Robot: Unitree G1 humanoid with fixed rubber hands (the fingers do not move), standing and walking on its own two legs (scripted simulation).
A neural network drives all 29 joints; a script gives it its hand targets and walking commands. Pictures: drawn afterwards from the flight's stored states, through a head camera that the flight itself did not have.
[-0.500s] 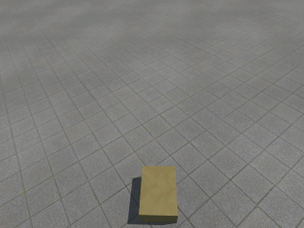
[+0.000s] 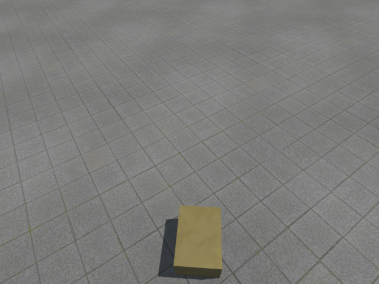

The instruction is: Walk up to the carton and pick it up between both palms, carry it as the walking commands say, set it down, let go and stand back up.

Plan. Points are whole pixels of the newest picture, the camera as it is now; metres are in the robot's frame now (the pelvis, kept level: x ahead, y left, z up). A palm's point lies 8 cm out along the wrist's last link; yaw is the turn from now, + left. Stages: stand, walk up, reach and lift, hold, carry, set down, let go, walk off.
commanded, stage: walk up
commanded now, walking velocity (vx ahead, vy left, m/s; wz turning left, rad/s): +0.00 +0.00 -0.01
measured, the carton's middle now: (198, 240) +0.48 -0.02 -0.70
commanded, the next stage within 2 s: stand in 0.16 s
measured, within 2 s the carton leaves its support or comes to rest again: neither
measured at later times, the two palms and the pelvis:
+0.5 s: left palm out of the picture -0.03 +0.21 -0.15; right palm out of the picture -0.02 -0.20 -0.15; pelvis +0.01 +0.01 +0.00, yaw +0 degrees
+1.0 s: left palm (113, 282) +0.19 +0.20 -0.14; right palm (298, 282) +0.17 -0.23 -0.13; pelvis +0.00 +0.00 -0.02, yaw -1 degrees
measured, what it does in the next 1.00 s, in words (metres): stands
